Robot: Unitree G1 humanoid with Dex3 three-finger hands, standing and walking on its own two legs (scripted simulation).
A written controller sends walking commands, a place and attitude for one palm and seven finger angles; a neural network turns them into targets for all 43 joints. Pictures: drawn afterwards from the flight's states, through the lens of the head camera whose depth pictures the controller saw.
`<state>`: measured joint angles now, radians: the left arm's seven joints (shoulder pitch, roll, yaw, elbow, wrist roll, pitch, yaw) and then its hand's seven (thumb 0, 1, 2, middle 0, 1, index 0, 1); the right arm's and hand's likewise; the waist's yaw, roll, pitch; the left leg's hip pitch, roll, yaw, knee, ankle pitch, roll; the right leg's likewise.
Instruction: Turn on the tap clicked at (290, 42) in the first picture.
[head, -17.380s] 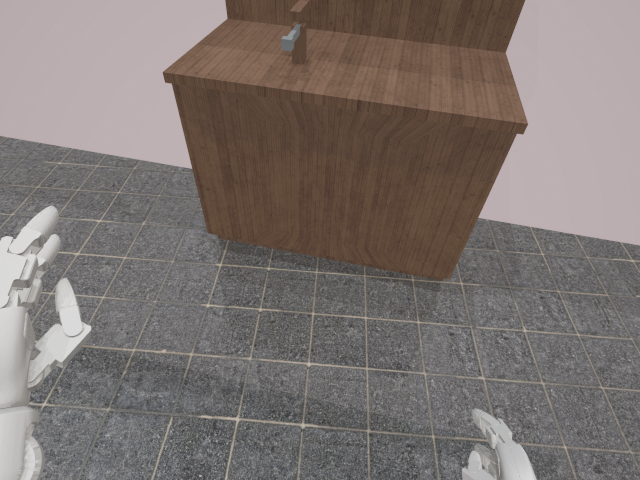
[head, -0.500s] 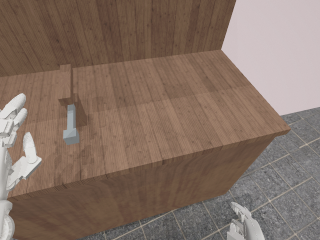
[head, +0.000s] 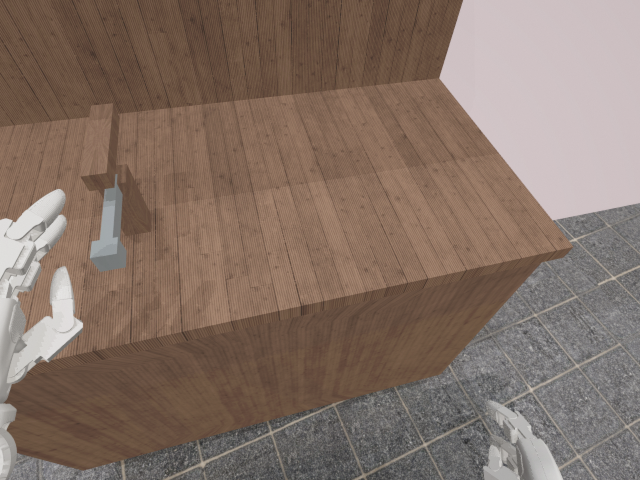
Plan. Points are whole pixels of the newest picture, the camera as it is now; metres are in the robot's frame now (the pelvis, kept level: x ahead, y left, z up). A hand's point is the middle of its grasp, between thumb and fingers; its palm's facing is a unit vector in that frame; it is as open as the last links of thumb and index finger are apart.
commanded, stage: come to a stop and stand still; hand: left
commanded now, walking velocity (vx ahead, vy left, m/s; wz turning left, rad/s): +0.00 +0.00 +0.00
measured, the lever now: (109, 254) +0.33 +0.28 +0.09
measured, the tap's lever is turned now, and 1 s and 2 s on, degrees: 0 0 0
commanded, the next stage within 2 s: look again from close up in 0.92 s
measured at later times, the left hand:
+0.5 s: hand out of the picture +0.17 +0.29 +0.16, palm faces +0.39 -0.86 -0.33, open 7.4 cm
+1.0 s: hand out of the picture +0.19 +0.32 +0.22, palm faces +0.50 -0.74 -0.45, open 7.4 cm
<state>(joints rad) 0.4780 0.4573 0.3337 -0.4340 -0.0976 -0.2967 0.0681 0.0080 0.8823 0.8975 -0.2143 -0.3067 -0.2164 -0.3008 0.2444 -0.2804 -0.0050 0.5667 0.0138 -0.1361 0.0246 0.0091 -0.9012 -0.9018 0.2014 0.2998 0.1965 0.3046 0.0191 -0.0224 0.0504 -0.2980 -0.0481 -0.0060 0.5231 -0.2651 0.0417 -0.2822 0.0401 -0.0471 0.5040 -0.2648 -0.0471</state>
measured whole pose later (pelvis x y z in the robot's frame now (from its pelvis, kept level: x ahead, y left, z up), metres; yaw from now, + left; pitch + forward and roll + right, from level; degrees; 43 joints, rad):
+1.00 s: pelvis -0.05 +0.02 +0.00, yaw +0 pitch -1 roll -1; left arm 0.11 0.54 0.47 -0.31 -0.02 -0.28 0.06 0.01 0.88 0.90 -0.22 -0.31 -0.22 -0.30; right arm 0.20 -0.22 0.03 0.60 0.01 -0.15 0.01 0.01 -0.90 -0.90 0.20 0.30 0.20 0.30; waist 0.08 -0.03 0.09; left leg -0.31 -0.06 0.01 0.52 -0.19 0.07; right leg -0.28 0.02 -0.05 0.49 -0.19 -0.02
